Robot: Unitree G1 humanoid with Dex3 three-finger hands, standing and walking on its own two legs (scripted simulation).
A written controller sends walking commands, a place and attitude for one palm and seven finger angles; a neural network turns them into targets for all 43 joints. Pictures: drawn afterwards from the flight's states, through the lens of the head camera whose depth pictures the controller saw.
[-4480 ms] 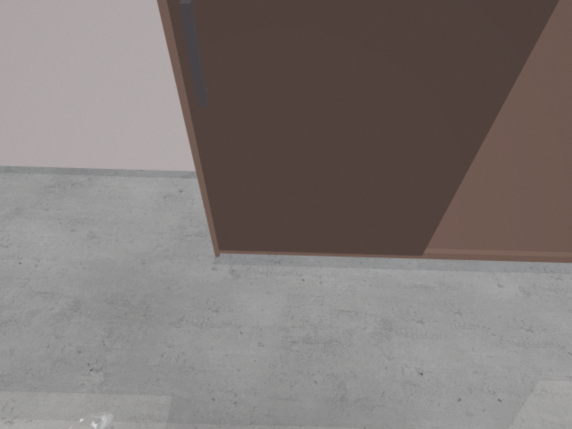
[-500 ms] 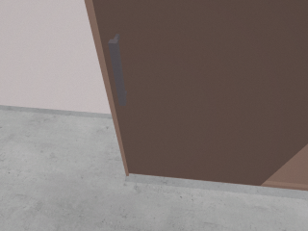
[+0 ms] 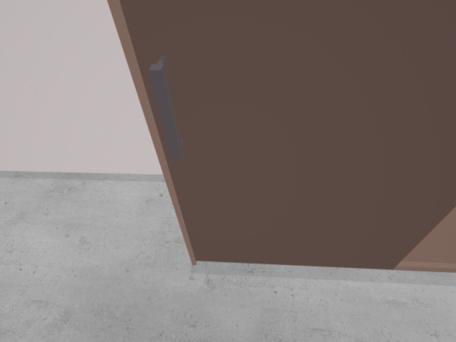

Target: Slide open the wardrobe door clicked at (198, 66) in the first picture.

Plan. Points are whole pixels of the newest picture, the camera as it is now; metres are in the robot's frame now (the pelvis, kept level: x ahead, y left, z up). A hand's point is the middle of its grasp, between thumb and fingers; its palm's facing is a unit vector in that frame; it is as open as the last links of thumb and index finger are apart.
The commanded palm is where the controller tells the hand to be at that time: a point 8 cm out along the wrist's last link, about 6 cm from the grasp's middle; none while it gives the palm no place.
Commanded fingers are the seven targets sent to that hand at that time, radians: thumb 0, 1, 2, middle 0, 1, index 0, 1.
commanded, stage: look again from close up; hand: left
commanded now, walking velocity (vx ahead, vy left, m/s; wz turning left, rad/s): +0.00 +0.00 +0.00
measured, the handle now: (171, 113) +0.55 +0.16 +0.12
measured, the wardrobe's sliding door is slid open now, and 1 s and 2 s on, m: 0.00 0.00 0.00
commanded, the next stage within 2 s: shuffle to correct the standing spot in 0.78 s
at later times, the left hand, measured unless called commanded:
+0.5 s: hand out of the picture +0.02 +0.15 -0.17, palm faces +0.02 -0.98 -0.22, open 7.3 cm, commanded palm none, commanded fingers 0.00 0.90 0.90 -0.20 -0.30 -0.20 -0.30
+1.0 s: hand out of the picture +0.02 +0.15 -0.17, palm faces +0.04 -0.97 -0.23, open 7.3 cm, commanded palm none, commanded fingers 0.00 0.90 0.90 -0.20 -0.30 -0.20 -0.30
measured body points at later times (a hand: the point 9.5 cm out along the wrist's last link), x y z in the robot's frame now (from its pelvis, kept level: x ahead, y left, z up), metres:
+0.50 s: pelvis +0.00 -0.03 +0.00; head +0.01 -0.04 +0.45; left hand +0.02 +0.20 -0.15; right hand +0.02 -0.26 -0.16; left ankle -0.01 +0.10 -0.74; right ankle +0.01 -0.14 -0.74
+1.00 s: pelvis +0.00 -0.04 +0.00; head +0.01 -0.05 +0.45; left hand +0.02 +0.20 -0.15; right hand +0.01 -0.27 -0.16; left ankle -0.01 +0.10 -0.74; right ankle +0.01 -0.14 -0.74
